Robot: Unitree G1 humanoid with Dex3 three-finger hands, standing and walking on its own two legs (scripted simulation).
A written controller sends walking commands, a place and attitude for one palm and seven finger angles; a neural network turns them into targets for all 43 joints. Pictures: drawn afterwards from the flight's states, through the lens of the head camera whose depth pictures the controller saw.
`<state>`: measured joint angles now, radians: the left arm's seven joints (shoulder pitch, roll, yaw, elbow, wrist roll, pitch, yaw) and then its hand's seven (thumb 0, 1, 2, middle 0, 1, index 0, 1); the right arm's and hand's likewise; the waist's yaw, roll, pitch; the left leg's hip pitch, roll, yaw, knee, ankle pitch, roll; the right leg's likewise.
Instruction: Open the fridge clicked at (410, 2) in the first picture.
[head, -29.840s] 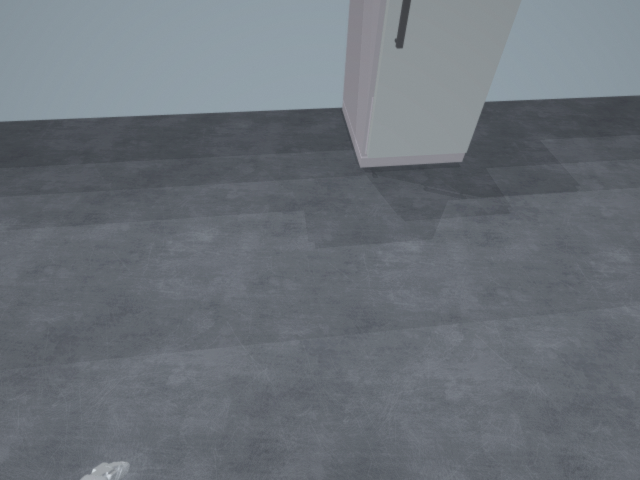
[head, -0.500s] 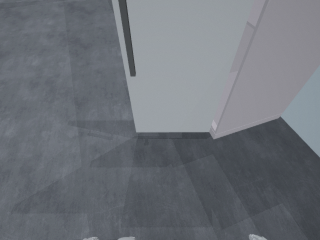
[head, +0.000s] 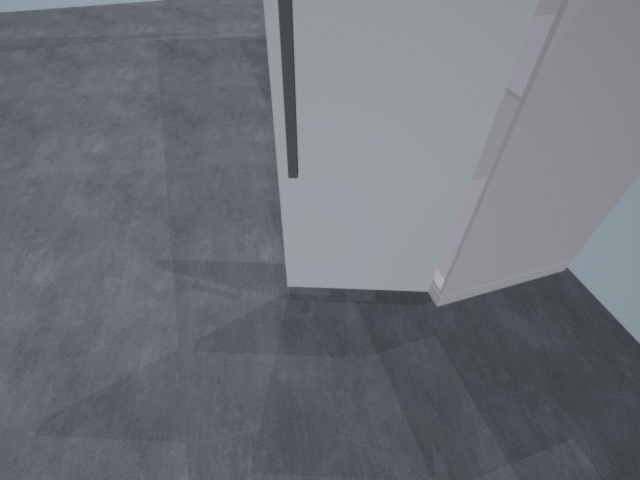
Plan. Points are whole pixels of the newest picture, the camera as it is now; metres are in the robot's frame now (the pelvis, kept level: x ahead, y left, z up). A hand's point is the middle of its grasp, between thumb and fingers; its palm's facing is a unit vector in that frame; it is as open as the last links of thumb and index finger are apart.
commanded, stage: let the arm hang, fingers relaxed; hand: left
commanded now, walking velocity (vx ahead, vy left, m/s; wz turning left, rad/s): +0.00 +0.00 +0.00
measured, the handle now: (289, 77) +0.84 +0.12 +0.11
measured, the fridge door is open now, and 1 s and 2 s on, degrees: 70 70 70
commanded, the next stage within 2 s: look to check the result in 0.30 s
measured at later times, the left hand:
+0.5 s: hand out of the picture +0.09 +0.25 -0.16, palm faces -0.05 -0.95 -0.32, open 7.4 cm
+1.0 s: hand out of the picture +0.10 +0.26 -0.16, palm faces -0.03 -0.94 -0.34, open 7.4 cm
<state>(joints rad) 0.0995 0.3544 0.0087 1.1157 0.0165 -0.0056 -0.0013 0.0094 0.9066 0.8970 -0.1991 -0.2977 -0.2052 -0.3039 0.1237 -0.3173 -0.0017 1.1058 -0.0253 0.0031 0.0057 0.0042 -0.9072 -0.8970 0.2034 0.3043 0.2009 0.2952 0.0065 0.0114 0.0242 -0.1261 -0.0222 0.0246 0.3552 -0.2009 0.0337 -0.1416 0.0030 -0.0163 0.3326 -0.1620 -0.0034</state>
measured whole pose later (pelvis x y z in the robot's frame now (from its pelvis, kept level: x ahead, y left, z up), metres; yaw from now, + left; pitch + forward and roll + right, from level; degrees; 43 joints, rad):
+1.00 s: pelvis +0.02 +0.01 +0.00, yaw +0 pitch -2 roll +0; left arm 0.09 0.35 -0.01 1.12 0.01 -0.02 0.00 0.01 0.90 0.90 -0.20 -0.30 -0.21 -0.30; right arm 0.09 -0.34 0.00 1.12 -0.02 -0.01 0.00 0.00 -0.91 -0.90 0.20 0.30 0.20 0.30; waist 0.00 0.00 0.05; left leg -0.07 -0.04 0.03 0.29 -0.19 0.04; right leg -0.10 -0.01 -0.01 0.30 -0.17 0.01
